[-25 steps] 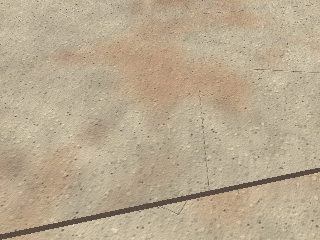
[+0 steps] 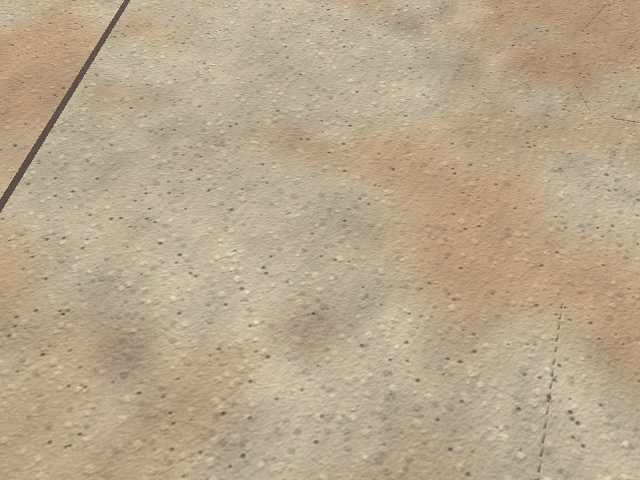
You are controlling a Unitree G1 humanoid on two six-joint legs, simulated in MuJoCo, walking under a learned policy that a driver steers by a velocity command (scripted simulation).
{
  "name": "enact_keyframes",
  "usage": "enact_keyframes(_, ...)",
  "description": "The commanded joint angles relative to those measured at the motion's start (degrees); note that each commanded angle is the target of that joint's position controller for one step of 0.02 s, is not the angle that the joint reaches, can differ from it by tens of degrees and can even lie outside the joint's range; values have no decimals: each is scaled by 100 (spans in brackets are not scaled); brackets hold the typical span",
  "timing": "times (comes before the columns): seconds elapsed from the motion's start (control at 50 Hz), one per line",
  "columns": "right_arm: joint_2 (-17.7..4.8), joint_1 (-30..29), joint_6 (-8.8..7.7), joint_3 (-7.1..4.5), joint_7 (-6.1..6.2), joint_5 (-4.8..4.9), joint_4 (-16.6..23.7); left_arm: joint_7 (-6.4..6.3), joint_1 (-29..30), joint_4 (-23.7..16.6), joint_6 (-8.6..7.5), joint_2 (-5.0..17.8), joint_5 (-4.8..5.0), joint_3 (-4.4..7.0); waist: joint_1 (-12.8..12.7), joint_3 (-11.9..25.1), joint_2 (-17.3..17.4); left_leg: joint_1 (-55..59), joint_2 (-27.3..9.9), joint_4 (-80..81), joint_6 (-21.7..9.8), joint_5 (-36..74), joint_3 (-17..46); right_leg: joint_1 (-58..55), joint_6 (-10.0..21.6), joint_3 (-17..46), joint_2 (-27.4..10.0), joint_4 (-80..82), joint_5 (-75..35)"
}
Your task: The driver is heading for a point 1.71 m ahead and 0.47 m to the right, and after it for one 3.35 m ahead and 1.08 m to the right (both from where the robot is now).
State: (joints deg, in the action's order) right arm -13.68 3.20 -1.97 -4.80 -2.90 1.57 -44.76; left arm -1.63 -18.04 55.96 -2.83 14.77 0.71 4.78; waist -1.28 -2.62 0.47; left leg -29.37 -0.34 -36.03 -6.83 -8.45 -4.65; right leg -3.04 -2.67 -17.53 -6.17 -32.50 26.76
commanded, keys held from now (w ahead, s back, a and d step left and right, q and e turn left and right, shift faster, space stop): w+q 0.18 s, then w+e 0.82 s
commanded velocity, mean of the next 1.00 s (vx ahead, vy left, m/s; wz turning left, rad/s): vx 0.50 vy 0.00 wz -0.12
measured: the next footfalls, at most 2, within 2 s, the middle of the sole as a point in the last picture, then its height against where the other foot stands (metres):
right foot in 0.54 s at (374, 453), level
left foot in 1.02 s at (290, 328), level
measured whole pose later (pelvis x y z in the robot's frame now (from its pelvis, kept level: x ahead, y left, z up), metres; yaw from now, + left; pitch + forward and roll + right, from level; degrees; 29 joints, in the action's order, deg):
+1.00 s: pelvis +0.59 +0.01 +0.02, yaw -11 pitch +3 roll +0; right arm -15.4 1.5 -7.0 -2.4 -0.7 0.2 -39.1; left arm -0.7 -21.7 44.8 -2.0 16.4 1.4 4.2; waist -5.2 0.1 1.2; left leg -27.7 0.4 -25.4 1.3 -1.3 5.0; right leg 5.4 3.6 12.7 6.7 -26.3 22.6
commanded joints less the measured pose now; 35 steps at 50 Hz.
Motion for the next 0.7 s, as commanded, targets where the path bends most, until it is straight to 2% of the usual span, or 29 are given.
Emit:
enact_keyframes(0.02, -1953, 1884, -51, -563, 134, -12, -29, 73, -61, -885, -324, 177, -97, -89, 435, 2101, 1527, 5128, -1843, 1587, -1955, -911, 5003, 4202, 60, 1378, 871, -4871, 731)
enact_keyframes(0.04, -1444, 2036, -118, -400, 85, -68, -10, 156, 691, -1009, -554, 662, 139, -1, 830, 2049, 653, 5092, -1844, 2074, -1640, -960, 4984, 4833, 248, 2288, 609, -5060, 510)
enact_keyframes(0.06, -1160, 1835, -186, -325, 87, -82, -19, 183, 990, -1123, -645, 701, 255, 8, 739, 1372, 488, 4522, -1673, 2021, -1396, -582, 4103, 5092, 416, 2224, 368, -4760, 14)
enact_keyframes(0.08, -958, 1375, -229, -259, 81, -53, 73, 136, 974, -1028, -659, 664, 148, 14, 434, 893, -60, 3577, -1397, 2006, -1182, 55, 3356, 4764, 443, 2222, 90, -4228, -442)
enact_keyframes(0.1, -756, 1015, -245, -194, 101, -63, 167, 95, 908, -972, -608, 761, 1, 83, 220, 727, -52, 2878, -1190, 2051, -1049, 562, 2855, 4319, 404, 2227, -79, -3741, -682)
enact_keyframes(0.12, -675, 864, -250, -151, 132, -103, 252, 102, 789, -958, -516, 781, -29, 114, 63, 669, 33, 2449, -1055, 2176, -1003, 809, 2635, 3955, 358, 2252, -175, -3519, -844)
enact_keyframes(0.16, -817, 946, -272, -172, 202, -75, 261, 92, 812, -1023, -380, 666, -98, 115, -14, 565, 42, 2033, -932, 2322, -1025, 1268, 2385, 3781, 181, 2149, -150, -3022, -1041)
enact_keyframes(0.2, -953, 1151, -287, -196, 291, -78, 211, 77, 1090, -1118, -311, 550, -142, 79, 44, 434, 80, 1934, -852, 2418, -983, 1650, 2040, 3967, 27, 2033, -86, -2370, -1597)
enact_keyframes(0.24, -862, 1345, -281, -152, 350, -94, 112, 111, 1372, -1153, -303, 450, -129, 25, 204, 354, 247, 1984, -704, 2451, -790, 1883, 1637, 4011, -2, 1939, -54, -1541, -2406)
enact_keyframes(0.28, -825, 1485, -278, -121, 361, -109, 35, 171, 1666, -1197, -321, 370, -72, -26, 376, 278, 375, 2007, -588, 2480, -578, 1694, 1331, 3856, 79, 1844, 22, -814, -3193)
enact_keyframes(0.32, -873, 1625, -299, -111, 358, -124, -53, 233, 1982, -1264, -339, 349, -15, -72, 545, 139, 410, 2117, -676, 2589, -484, 1263, 1262, 3793, 188, 1760, 83, -337, -3686)
enact_keyframes(0.36, -912, 1737, -317, -107, 351, -143, -158, 290, 2213, -1349, -349, 407, 30, -91, 651, -25, 384, 2491, -881, 2624, -472, 1083, 1276, 3991, 304, 1772, 110, -94, -3729)
enact_keyframes(0.42, -950, 1871, -265, -113, 368, -165, -312, 424, 2426, -1500, -388, 452, 55, -120, 693, -172, 287, 3370, -1209, 2383, -430, 1633, 1169, 4520, 524, 1776, 188, 126, -3174)
enact_keyframes(0.46, -1000, 1797, -213, -124, 401, -165, -334, 523, 2331, -1545, -409, 475, 67, -129, 580, -92, 330, 3690, -1312, 2072, -327, 2575, 976, 4402, 699, 1693, 335, 206, -2668)
enact_keyframes(0.48, -1061, 1680, -193, -132, 420, -175, -298, 545, 2111, -1514, -402, 555, 62, -98, 438, 98, 413, 3727, -1280, 1785, -250, 3556, 834, 3995, 799, 1560, 507, 203, -2425)
enact_keyframes(0.5, -1136, 1603, -169, -145, 439, -186, -267, 540, 1754, -1440, -379, 690, 43, -34, 251, 407, 528, 3766, -1231, 1344, -181, 4650, 728, 3431, 897, 1391, 723, 122, -2211)
enact_keyframes(0.52, -1172, 1462, -124, -137, 454, -185, -227, 518, 1048, -1265, -356, 879, 22, 73, -141, 812, 499, 3646, -1062, 454, -63, 5428, 521, 2512, 1042, 1227, 964, 242, -2261)
enact_keyframes(0.54, -1176, 1351, -122, -110, 478, -190, -142, 468, 189, -1094, -322, 1121, -7, 185, -570, 1276, 306, 2818, -873, -822, 132, 4878, 373, 1094, 1281, 1705, 722, 301, -2587)
enact_keyframes(0.56, -711, 1892, -234, 39, 429, -285, 20, 420, -487, -1074, -294, 1668, -56, 325, -438, 2095, -877, 675, -107, -3128, 555, 2092, 214, -1122, 2199, 4082, -687, 262, -2498)
enact_keyframes(0.58, -465, 1992, -403, 163, 326, -259, -24, 430, -617, -980, -269, 1390, 46, 238, -372, 2527, -1489, -839, 628, -4272, 712, -2207, 871, -2113, 2733, 6334, -1335, 1273, -1628)
enact_keyframes(0.6, -924, 1487, -555, 70, 242, -50, 136, 399, -384, -1026, -241, 1078, 67, 155, -511, 1863, -992, -1492, 211, -4525, 561, -1985, 1316, -1758, 2378, 5884, -1136, 1487, -808)
enact_keyframes(0.62, -982, 984, -632, 77, 219, 39, 302, 368, -5, -1171, -222, 934, 31, 112, -442, 1184, -479, -1574, -59, -4201, 484, -1518, 1205, -877, 2153, 5170, -946, 1606, -865)
enact_keyframes(0.64, -944, 764, -655, 66, 241, -60, 350, 370, 316, -1257, -217, 826, -6, 63, -222, 651, 25, -1375, -244, -3655, 488, -1254, 1105, 90, 2044, 4672, -737, 1760, -1368)
enact_keyframes(0.66, -981, 787, -619, 12, 282, -182, 371, 353, 501, -1343, -232, 734, -46, 20, -16, 498, 58, -988, -406, -3201, 535, -1075, 1093, 688, 1984, 4348, -568, 1875, -1908)
enact_keyframes(0.68, -932, 893, -558, 2, 303, -229, 393, 337, 595, -1407, -223, 734, -66, 7, 139, 452, -81, -708, -461, -2952, 602, -1024, 1071, 1064, 1986, 4182, -430, 1979, -2232)
enact_keyframes(0.7, -859, 1005, -502, 6, 324, -248, 400, 315, 615, -1439, -215, 768, -46, 18, 221, 435, -205, -596, -502, -2667, 682, -1008, 1022, 1292, 2003, 4011, -355, 2047, -2478)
